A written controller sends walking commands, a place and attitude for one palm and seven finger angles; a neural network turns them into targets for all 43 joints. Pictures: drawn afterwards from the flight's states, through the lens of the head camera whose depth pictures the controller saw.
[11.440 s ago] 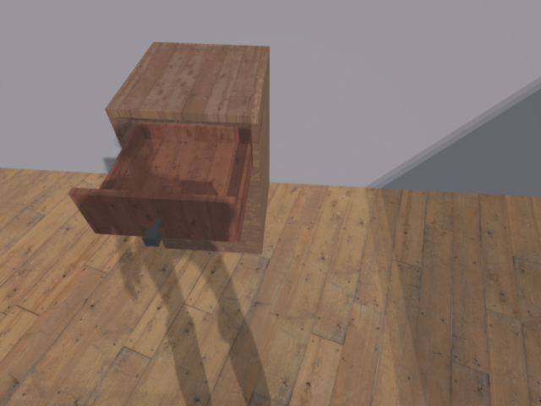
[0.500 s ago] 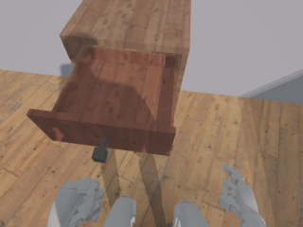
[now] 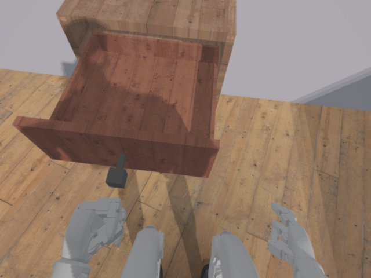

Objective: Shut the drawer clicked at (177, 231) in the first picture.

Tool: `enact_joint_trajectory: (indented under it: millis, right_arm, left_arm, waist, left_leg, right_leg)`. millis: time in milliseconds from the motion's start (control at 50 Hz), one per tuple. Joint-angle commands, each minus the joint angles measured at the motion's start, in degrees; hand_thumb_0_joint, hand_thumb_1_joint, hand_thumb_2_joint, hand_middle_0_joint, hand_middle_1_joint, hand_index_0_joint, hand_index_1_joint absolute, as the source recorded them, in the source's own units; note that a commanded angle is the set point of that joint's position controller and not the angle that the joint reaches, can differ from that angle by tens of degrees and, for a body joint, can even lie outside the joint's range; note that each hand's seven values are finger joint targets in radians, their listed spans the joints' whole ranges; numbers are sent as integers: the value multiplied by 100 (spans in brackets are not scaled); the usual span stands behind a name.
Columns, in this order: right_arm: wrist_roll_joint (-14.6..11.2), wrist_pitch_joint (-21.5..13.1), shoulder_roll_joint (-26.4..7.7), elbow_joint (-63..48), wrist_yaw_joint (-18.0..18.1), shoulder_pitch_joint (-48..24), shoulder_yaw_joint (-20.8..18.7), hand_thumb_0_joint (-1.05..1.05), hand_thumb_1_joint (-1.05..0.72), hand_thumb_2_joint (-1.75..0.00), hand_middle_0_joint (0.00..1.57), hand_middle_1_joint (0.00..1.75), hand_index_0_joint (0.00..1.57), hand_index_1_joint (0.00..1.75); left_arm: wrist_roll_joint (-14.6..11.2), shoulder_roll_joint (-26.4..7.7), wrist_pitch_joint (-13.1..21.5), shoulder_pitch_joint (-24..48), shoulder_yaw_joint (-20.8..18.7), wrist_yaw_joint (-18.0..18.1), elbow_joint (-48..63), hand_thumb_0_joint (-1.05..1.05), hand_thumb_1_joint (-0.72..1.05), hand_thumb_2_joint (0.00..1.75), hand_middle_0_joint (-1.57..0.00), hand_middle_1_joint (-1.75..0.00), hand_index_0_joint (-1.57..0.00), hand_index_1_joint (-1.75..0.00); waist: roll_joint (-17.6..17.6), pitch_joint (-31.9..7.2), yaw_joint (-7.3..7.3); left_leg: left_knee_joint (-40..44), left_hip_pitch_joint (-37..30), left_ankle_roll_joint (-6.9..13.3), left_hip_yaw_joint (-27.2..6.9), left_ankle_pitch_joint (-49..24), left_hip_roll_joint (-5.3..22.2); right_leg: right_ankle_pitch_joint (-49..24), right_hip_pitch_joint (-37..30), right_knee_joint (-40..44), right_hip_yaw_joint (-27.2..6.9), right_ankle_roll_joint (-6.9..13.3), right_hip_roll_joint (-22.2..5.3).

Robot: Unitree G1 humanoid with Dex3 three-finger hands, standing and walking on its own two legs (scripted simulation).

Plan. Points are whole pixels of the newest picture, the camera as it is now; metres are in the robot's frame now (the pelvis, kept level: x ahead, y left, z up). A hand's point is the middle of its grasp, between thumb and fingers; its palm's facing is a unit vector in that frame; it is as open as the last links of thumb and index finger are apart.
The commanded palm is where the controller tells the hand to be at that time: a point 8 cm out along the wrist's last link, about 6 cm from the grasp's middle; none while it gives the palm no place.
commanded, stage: bring the fist close to the handle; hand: left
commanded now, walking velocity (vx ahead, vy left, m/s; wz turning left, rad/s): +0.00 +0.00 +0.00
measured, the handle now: (119, 170) +0.33 +0.16 +0.01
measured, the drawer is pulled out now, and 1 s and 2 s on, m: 0.30 0.30 0.19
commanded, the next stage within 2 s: push the drawer shut in 0.60 s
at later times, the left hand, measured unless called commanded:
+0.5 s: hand (125, 219) +0.23 +0.13 +0.01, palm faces -0.09 -1.00 +0.00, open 3.3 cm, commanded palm +0.22 +0.18 +0.01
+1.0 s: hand (130, 207) +0.26 +0.13 +0.01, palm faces -0.10 -0.99 -0.02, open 3.2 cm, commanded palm +0.25 +0.18 +0.01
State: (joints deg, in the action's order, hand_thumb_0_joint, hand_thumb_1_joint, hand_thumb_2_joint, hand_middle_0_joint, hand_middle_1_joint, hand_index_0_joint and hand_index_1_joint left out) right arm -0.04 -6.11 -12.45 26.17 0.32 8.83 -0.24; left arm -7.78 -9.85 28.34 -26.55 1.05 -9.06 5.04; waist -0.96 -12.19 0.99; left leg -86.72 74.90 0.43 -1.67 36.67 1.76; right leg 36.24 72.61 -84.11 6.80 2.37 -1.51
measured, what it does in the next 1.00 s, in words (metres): stands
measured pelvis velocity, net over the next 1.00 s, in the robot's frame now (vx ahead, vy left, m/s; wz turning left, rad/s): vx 0.00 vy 0.00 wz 0.00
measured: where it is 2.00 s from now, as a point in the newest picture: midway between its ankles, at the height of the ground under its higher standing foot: outside the picture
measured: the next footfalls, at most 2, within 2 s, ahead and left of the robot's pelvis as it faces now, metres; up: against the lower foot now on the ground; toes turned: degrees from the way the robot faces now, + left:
none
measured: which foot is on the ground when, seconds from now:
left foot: down 0.00-1.00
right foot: down 0.00-1.00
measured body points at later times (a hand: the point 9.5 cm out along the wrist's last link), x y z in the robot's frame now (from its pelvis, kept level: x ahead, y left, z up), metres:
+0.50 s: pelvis +0.00 +0.01 -0.01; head +0.13 +0.03 +0.42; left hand +0.23 +0.19 +0.01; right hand +0.21 -0.21 -0.10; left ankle +0.03 +0.11 -0.57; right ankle +0.03 -0.11 -0.57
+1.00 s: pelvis +0.00 +0.00 -0.01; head +0.13 +0.02 +0.42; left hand +0.26 +0.18 +0.01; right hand +0.21 -0.22 -0.10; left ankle +0.03 +0.11 -0.57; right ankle +0.03 -0.11 -0.57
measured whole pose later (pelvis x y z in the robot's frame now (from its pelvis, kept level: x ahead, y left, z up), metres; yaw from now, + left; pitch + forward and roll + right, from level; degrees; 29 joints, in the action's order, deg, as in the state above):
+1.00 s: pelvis +0.00 +0.00 -0.01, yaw +0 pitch +27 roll -3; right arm 0.5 -2.9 -13.1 26.3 -0.4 7.8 1.1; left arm -6.1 -10.7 26.6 -16.4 2.4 -5.2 0.7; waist -1.1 -12.2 1.7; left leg -88.9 79.3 0.6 -2.1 37.1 1.3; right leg 36.8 76.7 -86.1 7.1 2.2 -1.9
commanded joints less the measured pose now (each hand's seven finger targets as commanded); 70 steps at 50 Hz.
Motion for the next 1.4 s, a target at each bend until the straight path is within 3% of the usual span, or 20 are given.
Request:
enact_joint_trajectory:
  millis: [0, 100, 140, 180, 260, 380, 440, 600, 700, 720, 740, 840, 1060, 1140, 1260, 1380]
  right_arm:
    - [-8, -307, -749, -891, 66, -198, -293, 0, -90, -90, 20, 30, 20, 30]
    - [13, -291, -762, -837, 20, -205, -292, 0, -90, -90, 20, 30, 20, 30]
    - [11, -262, -773, -817, 8, -226, -289, 0, -90, -90, 20, 30, 20, 30]
    - [22, -235, -803, -827, -10, -239, -276, 0, -90, -90, 20, 30, 20, 30]
    - [26, -176, -797, -922, -39, -198, -271, 0, -90, -90, 20, 30, 20, 30]
    - [16, -53, -788, -978, -48, -212, -246, 0, -90, -90, 20, 30, 20, 30]
    - [22, -15, -766, -960, -25, -203, -238, 0, -90, -90, 20, 30, 20, 30]
    - [28, 0, -761, -972, -14, -196, -207, 0, -90, -90, 20, 30, 20, 30]
    - [37, -3, -756, -956, -21, -164, -209, 0, -90, -90, 20, 30, 20, 30]
    - [36, 2, -743, -945, -28, -147, -208, 0, -90, -90, 20, 30, 20, 30]
    - [30, 10, -749, -914, -13, -130, -213, 0, -90, -90, 20, 30, 20, 30]
    - [42, 14, -761, -837, -3, -125, -202, 0, -90, -90, 20, 30, 20, 30]
    - [44, 46, -851, -680, 4, -63, -189, 0, -90, -90, 20, 30, 20, 30]
    - [34, 62, -890, -557, 29, -49, -184, 0, -90, -90, 20, 30, 20, 30]
    - [44, 88, -931, -468, 26, -38, -181, 0, -90, -90, 20, 30, 20, 30]
    - [28, 137, -956, -377, 36, -29, -172, 0, -90, -90, 20, 30, 20, 30]
  left_arm:
    - [-95, -358, 326, 123, -195, 66, 1042, 0, 90, 90, -140, -160, -140, -160]
    - [-110, -328, 346, 159, -175, 85, 1015, 0, 90, 90, -140, -160, -140, -160]
    - [-78, -275, 313, 274, -93, 89, 861, 0, 90, 90, -140, -160, -140, -160]
    - [-41, -268, 336, 444, -47, 119, 856, 0, 90, 90, -140, -160, -140, -160]
    - [-2, -283, 308, 295, 17, 237, 1232, 0, 90, 90, -140, -160, -140, -160]
    - [141, -117, 151, 374, 291, 411, 1247, 0, 90, 90, -140, -160, -140, -160]
    - [172, -228, 138, 331, 164, 474, 1103, 0, 90, 90, -140, -160, -140, -160]
    - [172, -225, 268, 506, 173, 469, 1056, 0, 90, 90, -140, -160, -140, -160]
    - [154, -227, 258, 496, 196, 452, 1124, 0, 90, 90, -140, -160, -140, -160]
    - [156, -160, 233, 557, 280, 444, 1064, 0, 90, 90, -140, -160, -140, -160]
    - [164, -257, 217, 619, 155, 459, 977, 0, 90, 90, -140, -160, -140, -160]
    - [138, -365, 217, 869, -16, 477, 797, 0, 90, 90, -140, -160, -140, -160]
    - [79, -371, 160, 1831, -70, 466, 377, 0, 90, 90, -140, -160, -140, -160]
    - [89, -451, 166, 2481, -97, 484, 222, 0, 90, 90, -140, -160, -140, -160]
    - [134, -379, 187, 3025, -14, 525, -31, 0, 90, 90, -140, -160, -140, -160]
    - [166, -375, 170, 3818, 33, 584, -346, 0, 90, 90, -140, -160, -140, -160]
  waist:
    - [5, -1693, 78]
    - [-209, -1970, 15]
    - [-60, -1877, 99]
    - [-167, -1839, 111]
    - [-301, -2201, 3]
    - [-238, -1953, 107]
    - [-62, -1926, 106]
    - [-118, -1882, 95]
    - [-240, -2074, 75]
    - [-203, -1995, 139]
    - [-49, -1951, 166]
    - [-96, -2047, 132]
    - [-123, -2070, 243]
    - [-110, -2026, 329]
    - [-207, -2182, 307]
    - [-133, -2171, 388]
  left_leg:
    - [1030, -979, 111, -131, -1294, -201]
    - [1000, -1181, 82, -180, -1658, -187]
    - [947, -1076, 97, -209, -1595, -178]
    - [918, -1013, 83, -219, -1444, -184]
    - [1062, -1376, 55, -311, -1709, -177]
    - [1132, -1371, 41, -375, -1483, -174]
    - [1094, -1236, 54, -343, -1405, -191]
    - [1070, -1181, 53, -293, -1345, -207]
    - [1027, -1311, 51, -263, -1677, -205]
    - [1011, -1282, 57, -252, -1669, -209]
    - [980, -1201, 73, -251, -1672, -200]
    - [904, -1090, 79, -184, -1699, -217]
    - [927, -1107, 104, -159, -1529, -200]
    - [900, -1054, 124, -166, -1401, -193]
    - [1019, -1250, 109, -207, -1349, -199]
    - [1069, -1250, 122, -206, -1064, -208]
  right_leg:
    - [-885, -1163, 1250, -569, -12, 147]
    - [-1236, -994, 993, -430, 14, 152]
    - [-1159, -855, 969, -418, 4, 166]
    - [-1002, -699, 904, -401, 10, 151]
    - [-1119, -730, 827, -337, 28, 141]
    - [-957, -568, 871, -283, 12, 129]
    - [-930, -643, 928, -311, 10, 141]
    - [-905, -707, 966, -349, 16, 138]
    - [-1217, -824, 943, -371, 20, 128]
    - [-1249, -827, 981, -375, 7, 122]
    - [-1266, -847, 990, -377, 4, 140]
    - [-1367, -1010, 1013, -457, 11, 140]
    - [-1224, -980, 1128, -477, -18, 131]
    - [-1093, -886, 1162, -508, -27, 128]
    - [-1025, -846, 1164, -459, -15, 108]
    - [-805, -797, 1268, -497, -31, 93]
